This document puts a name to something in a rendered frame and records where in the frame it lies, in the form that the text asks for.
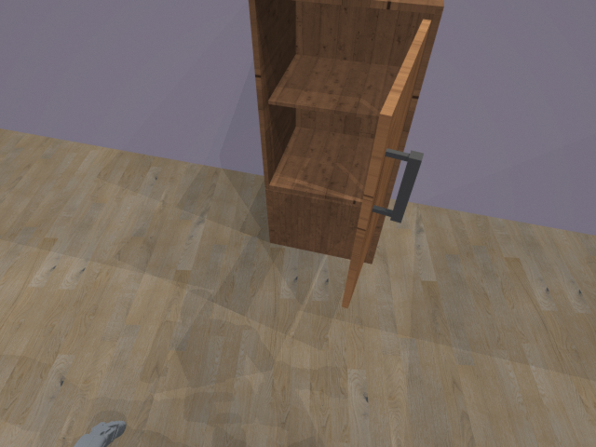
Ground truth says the cupboard door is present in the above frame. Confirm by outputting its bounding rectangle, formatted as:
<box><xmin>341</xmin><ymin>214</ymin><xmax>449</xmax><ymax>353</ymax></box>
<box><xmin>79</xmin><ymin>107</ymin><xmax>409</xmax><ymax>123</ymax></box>
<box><xmin>342</xmin><ymin>20</ymin><xmax>431</xmax><ymax>308</ymax></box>

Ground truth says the handle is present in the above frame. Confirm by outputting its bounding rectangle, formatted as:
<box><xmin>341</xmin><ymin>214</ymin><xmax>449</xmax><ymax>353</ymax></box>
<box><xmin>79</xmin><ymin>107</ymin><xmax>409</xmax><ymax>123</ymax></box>
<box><xmin>372</xmin><ymin>148</ymin><xmax>424</xmax><ymax>223</ymax></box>

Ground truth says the left robot hand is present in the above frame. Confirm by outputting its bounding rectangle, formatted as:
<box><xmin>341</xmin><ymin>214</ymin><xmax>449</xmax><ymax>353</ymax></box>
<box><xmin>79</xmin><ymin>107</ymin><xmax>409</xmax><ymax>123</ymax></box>
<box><xmin>74</xmin><ymin>421</ymin><xmax>127</xmax><ymax>447</ymax></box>

